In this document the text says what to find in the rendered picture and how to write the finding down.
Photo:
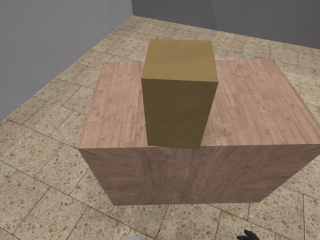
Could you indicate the right robot hand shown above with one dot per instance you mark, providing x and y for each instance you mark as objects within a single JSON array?
[{"x": 250, "y": 236}]

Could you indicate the carton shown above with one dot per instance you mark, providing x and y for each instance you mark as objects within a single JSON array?
[{"x": 179, "y": 82}]

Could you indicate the pedestal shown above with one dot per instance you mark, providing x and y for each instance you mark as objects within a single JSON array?
[{"x": 259, "y": 134}]

